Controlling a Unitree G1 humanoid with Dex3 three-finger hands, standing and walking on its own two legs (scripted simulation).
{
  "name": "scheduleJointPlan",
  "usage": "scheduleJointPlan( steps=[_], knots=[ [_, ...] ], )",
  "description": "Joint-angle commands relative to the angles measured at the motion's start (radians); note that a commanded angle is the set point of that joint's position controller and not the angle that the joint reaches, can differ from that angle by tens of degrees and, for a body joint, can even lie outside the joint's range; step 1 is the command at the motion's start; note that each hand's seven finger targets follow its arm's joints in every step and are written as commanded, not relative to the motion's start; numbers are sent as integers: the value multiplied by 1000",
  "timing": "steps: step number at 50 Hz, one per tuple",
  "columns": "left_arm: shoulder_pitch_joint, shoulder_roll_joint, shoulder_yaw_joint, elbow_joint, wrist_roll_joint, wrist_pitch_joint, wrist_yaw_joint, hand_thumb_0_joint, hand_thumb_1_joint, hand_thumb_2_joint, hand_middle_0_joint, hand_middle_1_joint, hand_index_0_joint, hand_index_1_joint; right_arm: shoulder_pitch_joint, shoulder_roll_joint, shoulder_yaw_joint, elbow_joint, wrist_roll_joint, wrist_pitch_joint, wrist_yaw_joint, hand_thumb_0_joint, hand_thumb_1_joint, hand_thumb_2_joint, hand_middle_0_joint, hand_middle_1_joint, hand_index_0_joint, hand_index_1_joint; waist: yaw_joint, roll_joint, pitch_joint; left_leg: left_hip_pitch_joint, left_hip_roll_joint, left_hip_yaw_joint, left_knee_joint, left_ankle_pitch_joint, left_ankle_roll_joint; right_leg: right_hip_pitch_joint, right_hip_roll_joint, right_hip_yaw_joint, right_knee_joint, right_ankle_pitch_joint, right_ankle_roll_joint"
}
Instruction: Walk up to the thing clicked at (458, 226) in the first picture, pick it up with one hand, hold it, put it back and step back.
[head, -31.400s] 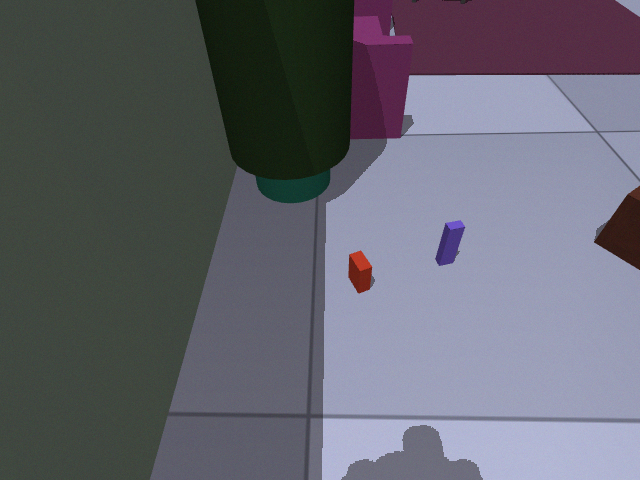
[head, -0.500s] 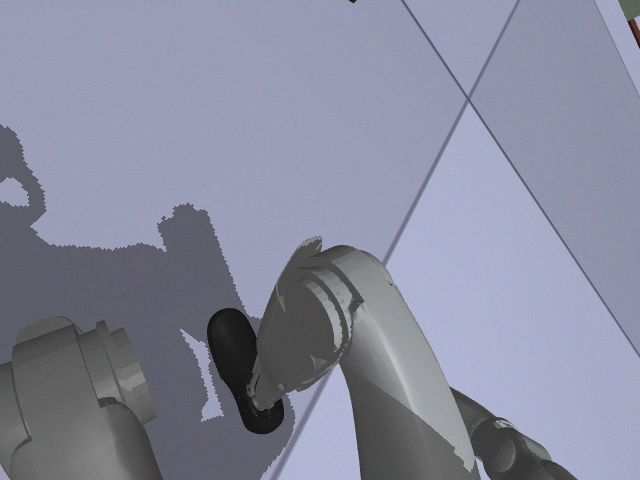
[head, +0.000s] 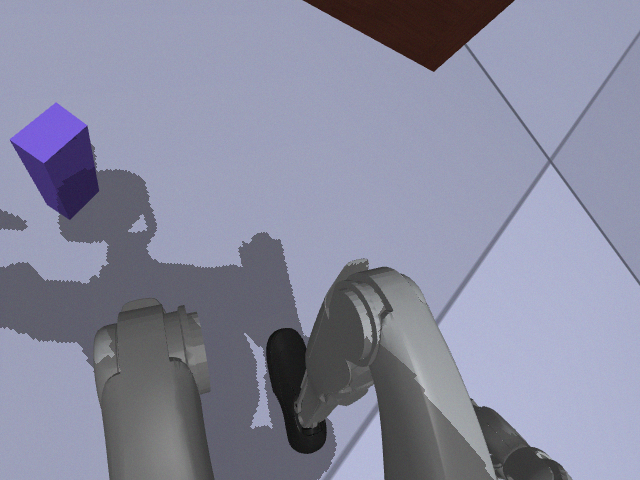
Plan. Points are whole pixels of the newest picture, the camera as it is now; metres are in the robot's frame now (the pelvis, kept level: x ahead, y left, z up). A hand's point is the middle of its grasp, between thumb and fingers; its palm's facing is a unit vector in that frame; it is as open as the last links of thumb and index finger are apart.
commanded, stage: home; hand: left
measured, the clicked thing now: (64, 170) +0.51 +0.25 -0.22
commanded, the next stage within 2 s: none
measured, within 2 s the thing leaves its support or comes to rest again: neither
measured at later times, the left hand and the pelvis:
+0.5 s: hand out of the picture +0.32 +0.34 +0.04, palm faces +0.20 -0.86 -0.47, open 17.0 cm; pelvis +0.03 -0.01 +0.14, yaw +9 degrees
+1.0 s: hand out of the picture +0.28 +0.25 +0.25, palm faces +0.28 -0.90 -0.34, open 17.3 cm; pelvis +0.09 +0.00 +0.35, yaw +11 degrees
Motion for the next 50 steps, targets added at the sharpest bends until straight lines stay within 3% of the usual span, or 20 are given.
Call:
scheduleJointPlan(
  steps=[1,2,3,4,6,7,8,9,11,12,14,15,17,21,25,33,39,42,48,50],
  knots=[
    [-218,433,124,-488,72,49,62,0,-594,77,-98,-42,-78,-58,162,-321,-184,-55,49,33,-24,0,-966,-929,200,303,201,303,75,787,-948,752,54,-76,-516,180,-130,281,24,52,-98,49,-37],
    [-154,418,120,-521,79,87,75,0,-586,72,-104,-37,-83,-54,172,-310,-199,-60,66,42,-29,0,-975,-932,201,303,201,303,97,808,-935,776,54,-77,-550,202,-134,243,23,64,-100,46,-42],
    [-125,343,73,-471,88,125,81,0,-611,86,-116,-45,-91,-66,171,-290,-205,-44,76,46,-33,0,-1011,-942,201,303,201,303,70,780,-848,754,53,-83,-563,198,-132,185,26,72,-107,31,-45],
    [-278,394,95,-619,91,130,93,0,-611,87,-117,-44,-91,-66,213,-273,-211,-2,77,54,-38,0,-1019,-944,201,303,201,303,51,777,-838,734,50,-70,-546,219,-130,180,31,79,-116,48,-49],
    [-234,317,52,-675,92,183,114,0,-519,75,-56,-60,-55,-61,215,-244,-234,-6,97,56,-50,0,-895,-902,201,301,201,301,59,761,-835,732,44,-60,-566,220,-125,179,31,91,-143,47,-53],
    [-150,357,106,-693,96,215,133,0,-526,72,-57,-60,-56,-61,219,-242,-249,-34,104,55,-56,0,-895,-902,201,301,201,301,89,723,-887,754,39,-36,-552,282,-122,230,31,105,-163,81,-51],
    [-53,296,89,-637,97,246,139,0,-533,69,-58,-62,-57,-62,212,-235,-263,-38,114,56,-58,0,-895,-902,201,301,201,301,104,679,-862,728,34,-28,-565,270,-120,224,29,112,-176,68,-51],
    [18,176,40,-571,96,274,137,0,-518,81,-65,-69,-64,-70,209,-223,-275,-42,117,54,-58,0,-895,-902,201,301,201,301,97,628,-832,722,31,-26,-570,292,-119,210,31,113,-188,77,-53],
    [114,-81,-108,-524,85,325,128,0,-449,132,-94,-100,-93,-101,242,-179,-296,-10,131,49,-52,0,-895,-902,201,301,201,301,64,507,-773,664,22,-27,-595,231,-105,196,29,109,-238,31,-55],
    [232,-162,-143,-445,79,362,130,0,-448,140,-108,-114,-108,-115,228,-179,-308,-20,144,46,-51,0,-895,-902,201,301,201,301,68,417,-729,625,18,-36,-623,174,-97,186,26,105,-265,1,-53],
    [257,-75,-85,-613,78,407,154,0,-479,113,-88,-93,-87,-94,237,-184,-348,-46,160,47,-56,0,-895,-902,201,302,201,301,128,385,-843,657,12,-11,-666,142,-88,282,20,131,-321,-6,-50],
    [238,-63,-97,-685,80,422,160,0,-480,111,-84,-89,-83,-90,227,-183,-361,-58,169,50,-57,0,-895,-902,201,301,201,301,148,393,-884,690,10,-8,-702,121,-86,313,19,145,-335,-10,-51],
    [273,-142,-158,-765,69,467,171,0,-462,121,-86,-93,-86,-93,221,-167,-378,-80,191,50,-63,0,-895,-902,201,301,201,301,119,297,-902,684,5,-8,-750,42,-71,418,20,153,-402,-33,-40],
    [311,-30,-87,-1038,65,519,230,0,-483,102,-70,-76,-69,-77,209,-147,-402,-117,224,33,-101,0,-895,-902,201,301,201,301,172,273,-962,774,3,5,-865,-18,-59,591,19,196,-518,-70,-32],
    [439,-108,-118,-1069,53,583,291,0,-438,137,-92,-99,-92,-100,185,-88,-388,-142,236,-1,-148,0,-895,-902,201,301,201,301,175,231,-896,822,-1,78,-951,16,-52,781,23,245,-677,-80,-32],
    [631,-315,-223,-982,36,660,358,0,-493,106,-87,-92,-87,-92,216,-27,-370,-112,220,-68,-197,0,-895,-902,201,301,201,301,173,234,-821,1055,-9,133,-1065,355,-54,1064,23,276,-871,226,-40],
    [758,-438,-304,-932,19,716,371,0,-554,61,-64,-66,-63,-66,219,-16,-375,-125,218,-104,-202,0,-895,-902,201,301,201,301,181,184,-670,1192,-4,125,-1249,351,-61,1218,21,261,-1056,213,-38],
    [801,-453,-322,-1021,4,742,379,0,-520,81,-68,-72,-67,-72,217,-16,-377,-148,221,-120,-204,0,-895,-902,201,301,201,301,196,193,-683,1301,-6,130,-1337,374,-64,1347,21,265,-1145,236,-35],
    [913,-479,-350,-1145,-4,786,399,0,-519,82,-69,-73,-68,-73,217,1,-368,-171,222,-140,-222,0,-896,-902,201,301,201,301,210,225,-566,1472,-1,126,-1502,424,-79,1473,29,249,-1277,266,-33],
    [975,-540,-397,-1176,-10,800,399,0,-529,79,-72,-76,-72,-76,222,13,-364,-182,221,-147,-226,0,-896,-902,201,301,201,301,198,223,-519,1513,1,122,-1550,439,-85,1503,31,243,-1311,275,-35]
  ],
)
